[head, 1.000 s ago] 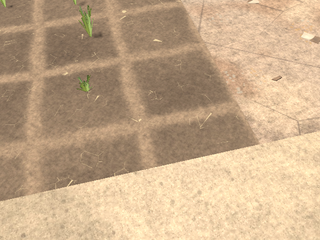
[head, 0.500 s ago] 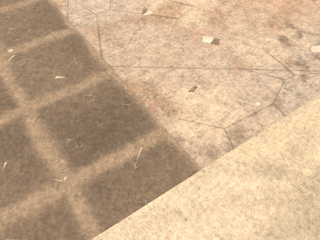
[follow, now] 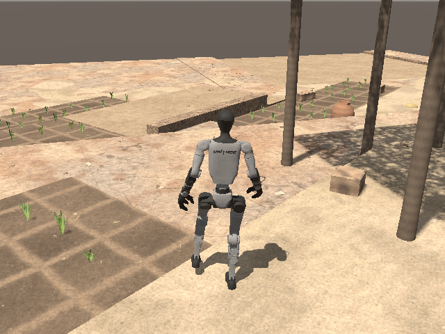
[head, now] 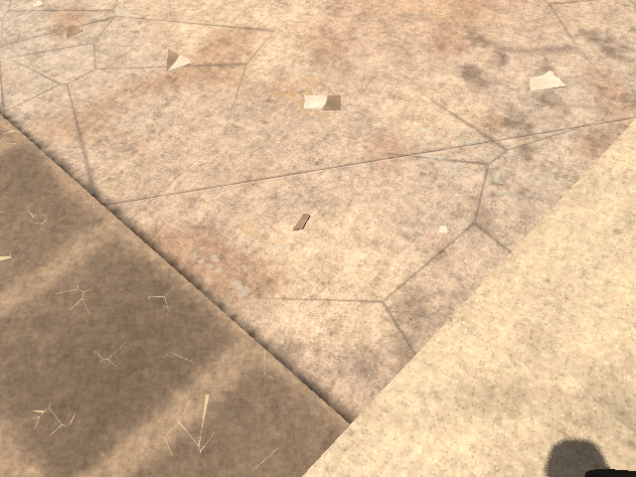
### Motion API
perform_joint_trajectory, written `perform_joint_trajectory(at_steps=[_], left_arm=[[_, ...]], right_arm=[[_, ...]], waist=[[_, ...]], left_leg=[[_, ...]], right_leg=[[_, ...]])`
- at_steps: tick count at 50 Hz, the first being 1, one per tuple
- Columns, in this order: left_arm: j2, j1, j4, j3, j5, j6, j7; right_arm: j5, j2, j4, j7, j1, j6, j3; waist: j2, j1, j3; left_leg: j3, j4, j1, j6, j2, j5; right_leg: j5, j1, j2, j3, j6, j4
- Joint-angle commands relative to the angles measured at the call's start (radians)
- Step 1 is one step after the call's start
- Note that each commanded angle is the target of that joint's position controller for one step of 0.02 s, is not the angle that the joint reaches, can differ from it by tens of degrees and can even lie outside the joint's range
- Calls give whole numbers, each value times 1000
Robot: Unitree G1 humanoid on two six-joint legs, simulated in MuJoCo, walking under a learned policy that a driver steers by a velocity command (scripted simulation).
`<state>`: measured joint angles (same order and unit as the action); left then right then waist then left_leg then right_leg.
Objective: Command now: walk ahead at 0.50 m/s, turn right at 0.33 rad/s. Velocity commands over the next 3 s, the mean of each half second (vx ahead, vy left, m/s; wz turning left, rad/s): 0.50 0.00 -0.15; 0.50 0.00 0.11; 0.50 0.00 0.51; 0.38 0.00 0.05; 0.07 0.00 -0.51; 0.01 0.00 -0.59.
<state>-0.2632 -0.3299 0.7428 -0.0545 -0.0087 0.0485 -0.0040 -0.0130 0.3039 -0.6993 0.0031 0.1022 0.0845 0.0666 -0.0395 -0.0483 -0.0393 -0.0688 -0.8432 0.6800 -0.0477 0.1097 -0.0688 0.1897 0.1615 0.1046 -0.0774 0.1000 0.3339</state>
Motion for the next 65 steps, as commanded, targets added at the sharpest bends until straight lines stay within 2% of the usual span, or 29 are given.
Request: perform_joint_trajectory(at_steps=[1,6,8,10,11,12,13,14,15,17,18,21,29,33,35,37,38,39,40,41,43,45,48,51,52,56,59,60,65], left_arm=[[-165,-5,-43,-40,-4,17,18],[-165,-69,-7,-40,4,11,16],[-167,-91,8,-43,-10,-6,22],[-181,-57,3,-46,-11,-17,26],[-165,-30,-14,-36,-7,-17,25],[-124,-70,-36,-20,13,-14,28],[-53,-213,-19,1,-3,-2,23],[-149,-145,-12,-15,-14,6,17],[-184,-16,-46,-25,-25,9,15],[-161,65,-68,-25,-2,13,16],[-148,38,-65,-25,2,11,15],[-110,20,-60,-17,1,-2,18],[-71,258,-112,5,2,26,1],[-80,347,-154,3,0,44,-27],[-103,311,-154,-6,2,50,-35],[-147,106,-97,-36,-1,59,-35],[-212,-53,-69,-55,10,59,-28],[-270,-98,-50,-71,5,48,-30],[-185,-117,-51,-49,-13,40,-36],[-152,-58,-59,-37,-9,36,-35],[-110,40,-61,-24,7,40,-44],[-92,94,-49,-23,16,56,-50],[-114,109,-13,-35,19,84,-40],[-127,72,35,-46,20,73,-7],[-139,54,47,-49,34,73,3],[-135,15,67,-46,28,65,8],[-136,-35,88,-49,27,58,10],[-120,-32,92,-47,15,52,18],[-133,-53,102,-54,12,28,35]], right_arm=[[-1,30,75,-14,-85,16,0],[18,64,95,-40,-147,37,10],[18,65,112,-45,-151,36,9],[15,94,82,-43,-22,40,27],[5,134,54,-41,116,43,42],[-4,198,41,-40,268,43,54],[13,211,1,-48,332,35,60],[42,112,2,-47,331,30,34],[37,83,11,-40,260,23,22],[8,67,21,-39,176,16,9],[-4,59,23,-37,157,19,4],[12,65,0,-34,167,24,6],[37,134,-85,-11,258,-5,22],[37,145,-137,-5,319,-30,22],[33,161,-150,2,313,-45,26],[22,147,-145,4,263,-56,19],[9,117,-121,6,259,-55,4],[13,-10,-113,-5,397,-38,-34],[41,84,-119,-12,363,-28,-12],[66,158,-96,-10,294,-27,15],[48,145,-81,-1,248,-50,22],[39,93,-96,4,307,-82,21],[37,86,-79,10,284,-107,39],[17,51,-48,6,232,-103,34],[11,54,-54,-1,249,-103,38],[18,71,-39,-10,211,-125,50],[18,61,-4,-11,142,-137,52],[22,57,9,-12,118,-136,51],[36,6,38,-45,9,-139,33]], waist=[[108,-13,34],[120,-28,16],[129,-24,-16],[141,50,48],[116,117,166],[-30,148,324],[-308,99,409],[-169,137,317],[-68,142,165],[20,90,48],[-12,60,54],[-35,38,54],[-18,121,0],[-18,142,-23],[-37,113,-6],[-37,-10,120],[45,-69,246],[299,-22,374],[281,-51,354],[216,-45,228],[103,9,117],[117,59,96],[85,78,45],[92,64,65],[93,62,90],[69,26,55],[107,-9,-7],[142,-18,-36],[146,-66,-67]], left_leg=[[45,198,-111,-1,-49,217],[47,255,-118,45,-82,182],[46,341,-73,75,-83,24],[83,392,-240,121,-119,4],[41,369,-475,171,-69,78],[-191,340,-782,262,110,99],[-632,466,-1042,404,274,-126],[-659,528,-1008,368,263,-332],[-505,544,-871,328,232,-322],[-341,596,-651,301,150,-127],[-292,619,-601,292,121,-48],[-197,663,-550,302,91,63],[-25,673,-545,254,45,155],[-49,613,-656,253,99,171],[-58,551,-712,237,122,269],[-11,335,-669,204,71,501],[19,69,-514,164,7,298],[62,-299,-115,97,-154,-347],[-62,-420,5,105,-148,-503],[-67,-457,47,109,-105,-438],[-63,-392,-13,93,-35,-324],[-68,-329,-116,74,3,-258],[-126,-196,-98,58,1,-89],[-106,-88,-68,39,-12,96],[-122,-138,-58,40,-6,144],[-141,-187,82,50,-15,145],[-145,-211,194,51,-14,108],[-163,-154,206,49,0,104],[-15,18,84,65,-1,186]], right_leg=[[-247,49,-195,-108,117,-113],[-287,-66,-273,-169,126,-39],[-329,-173,-313,-218,110,-2],[-574,-193,-284,-193,82,131],[-599,-119,-234,-152,56,305],[-315,92,-137,-96,14,608],[376,442,19,-62,-49,912],[389,574,-40,-127,-46,1010],[292,622,-87,-92,-46,1010],[152,576,-161,-44,-55,905],[110,523,-188,-41,-61,862],[77,498,-218,-12,-91,748],[-308,436,-198,37,-108,260],[-242,438,-162,49,-76,173],[-155,388,-147,61,-45,143],[-155,102,-112,96,7,166],[-222,-166,-251,-52,72,182],[-20,-504,-462,-438,230,118],[74,-455,-468,-543,226,25],[67,-336,-456,-413,184,0],[-43,-107,-402,-243,155,-48],[-42,17,-382,-170,155,-112],[-205,71,-365,-28,130,-124],[-341,31,-361,75,115,-66],[-391,4,-400,66,124,-25],[-239,-47,-450,58,128,43],[-194,-89,-475,66,103,83],[-179,-81,-478,90,85,85],[-88,-7,-508,191,15,210]])
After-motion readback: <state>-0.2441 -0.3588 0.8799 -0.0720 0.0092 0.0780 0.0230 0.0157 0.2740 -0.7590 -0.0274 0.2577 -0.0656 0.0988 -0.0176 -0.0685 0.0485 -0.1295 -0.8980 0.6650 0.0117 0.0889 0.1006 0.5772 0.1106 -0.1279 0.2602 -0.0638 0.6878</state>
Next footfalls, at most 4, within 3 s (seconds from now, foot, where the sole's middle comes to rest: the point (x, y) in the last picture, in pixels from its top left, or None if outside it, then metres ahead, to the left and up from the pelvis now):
0.22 left None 0.31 0.13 -0.78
0.74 right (424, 421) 0.59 -0.12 -0.78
1.44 left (242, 344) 0.81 0.31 -0.86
1.82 right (308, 275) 1.12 0.17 -1.00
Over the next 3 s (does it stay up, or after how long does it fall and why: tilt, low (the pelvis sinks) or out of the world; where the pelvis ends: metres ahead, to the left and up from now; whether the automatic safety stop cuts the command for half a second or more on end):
stays up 1.14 0.22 -0.22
